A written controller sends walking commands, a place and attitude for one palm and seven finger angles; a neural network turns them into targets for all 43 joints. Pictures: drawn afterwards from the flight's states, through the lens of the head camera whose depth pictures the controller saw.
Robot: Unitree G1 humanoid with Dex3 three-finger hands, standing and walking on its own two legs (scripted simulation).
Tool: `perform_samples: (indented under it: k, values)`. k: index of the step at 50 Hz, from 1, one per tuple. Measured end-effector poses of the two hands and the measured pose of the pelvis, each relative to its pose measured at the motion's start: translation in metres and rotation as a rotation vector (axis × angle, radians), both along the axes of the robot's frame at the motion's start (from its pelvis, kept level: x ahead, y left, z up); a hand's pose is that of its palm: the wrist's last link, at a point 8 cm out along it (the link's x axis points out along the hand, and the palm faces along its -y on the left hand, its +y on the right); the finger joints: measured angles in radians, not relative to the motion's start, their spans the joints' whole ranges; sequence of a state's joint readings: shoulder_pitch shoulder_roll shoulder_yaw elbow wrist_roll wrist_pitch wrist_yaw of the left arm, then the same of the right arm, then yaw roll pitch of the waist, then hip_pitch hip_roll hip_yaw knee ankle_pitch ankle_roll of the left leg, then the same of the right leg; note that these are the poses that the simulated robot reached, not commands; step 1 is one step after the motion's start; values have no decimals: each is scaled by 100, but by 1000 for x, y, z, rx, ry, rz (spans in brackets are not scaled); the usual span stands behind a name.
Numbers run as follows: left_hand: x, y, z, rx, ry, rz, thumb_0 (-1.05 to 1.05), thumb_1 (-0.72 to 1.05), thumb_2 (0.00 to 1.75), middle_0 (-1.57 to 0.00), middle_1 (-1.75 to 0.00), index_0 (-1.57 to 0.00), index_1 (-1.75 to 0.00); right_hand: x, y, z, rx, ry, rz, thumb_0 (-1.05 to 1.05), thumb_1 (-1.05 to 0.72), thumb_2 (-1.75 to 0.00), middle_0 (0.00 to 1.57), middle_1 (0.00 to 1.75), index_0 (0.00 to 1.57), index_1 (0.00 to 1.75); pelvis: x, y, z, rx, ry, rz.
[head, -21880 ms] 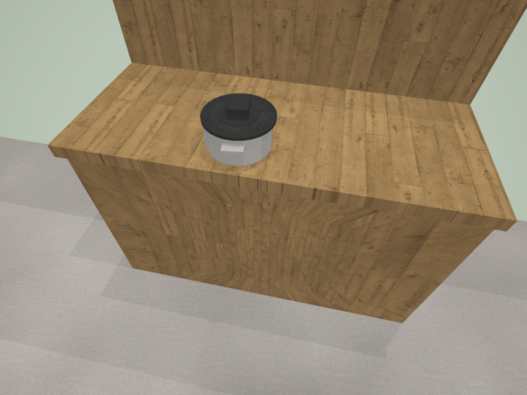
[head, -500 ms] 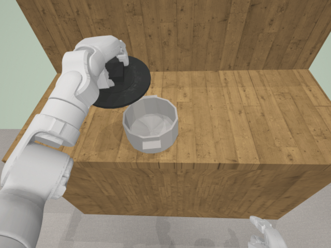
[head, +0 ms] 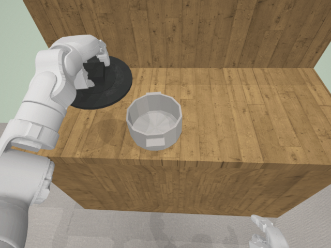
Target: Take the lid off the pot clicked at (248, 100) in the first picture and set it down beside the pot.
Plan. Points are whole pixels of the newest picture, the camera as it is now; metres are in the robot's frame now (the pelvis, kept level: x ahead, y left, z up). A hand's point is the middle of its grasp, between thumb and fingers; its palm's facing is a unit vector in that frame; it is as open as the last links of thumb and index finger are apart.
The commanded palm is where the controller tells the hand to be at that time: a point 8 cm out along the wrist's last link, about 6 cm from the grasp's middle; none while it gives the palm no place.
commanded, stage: move the lid sideways beside the pot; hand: left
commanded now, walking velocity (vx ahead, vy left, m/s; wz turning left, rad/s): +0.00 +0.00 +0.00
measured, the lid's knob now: (93, 72) +0.48 +0.19 +0.18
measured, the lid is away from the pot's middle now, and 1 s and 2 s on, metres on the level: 0.14 0.23 0.23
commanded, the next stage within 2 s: lower the lid onto the table in 0.88 s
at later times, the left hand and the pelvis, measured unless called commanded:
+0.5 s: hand (62, 74) +0.44 +0.25 +0.20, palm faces -0.29 -0.05 -0.96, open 9.3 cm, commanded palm +0.44 +0.26 +0.27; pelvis -0.01 +0.00 +0.00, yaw +0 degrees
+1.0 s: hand (46, 77) +0.44 +0.29 +0.19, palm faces -0.31 -0.04 -0.95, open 9.3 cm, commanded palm +0.45 +0.28 +0.27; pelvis +0.00 +0.01 +0.00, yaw +0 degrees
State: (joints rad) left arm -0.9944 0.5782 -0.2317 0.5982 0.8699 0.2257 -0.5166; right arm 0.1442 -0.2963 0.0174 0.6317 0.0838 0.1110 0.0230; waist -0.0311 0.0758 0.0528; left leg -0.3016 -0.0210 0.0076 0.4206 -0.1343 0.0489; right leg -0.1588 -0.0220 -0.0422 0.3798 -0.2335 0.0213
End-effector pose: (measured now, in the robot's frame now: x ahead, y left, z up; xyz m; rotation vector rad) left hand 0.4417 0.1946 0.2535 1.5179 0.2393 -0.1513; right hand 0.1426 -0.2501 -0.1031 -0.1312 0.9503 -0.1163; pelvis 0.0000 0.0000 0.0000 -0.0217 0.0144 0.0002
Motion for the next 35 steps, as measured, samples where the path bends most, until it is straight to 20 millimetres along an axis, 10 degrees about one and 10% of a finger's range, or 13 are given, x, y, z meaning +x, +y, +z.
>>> perform_samples:
  k: [35]
  values:
    - [-2, 81, -2, 16, 78, 111, 1, 5, 102, -58, -77, -54, -72, -52, -21, -4, -71, 146, -85, 1, -91, -90, 20, 30, 20, 30, -2, 2, 0, -14, 15, -5]
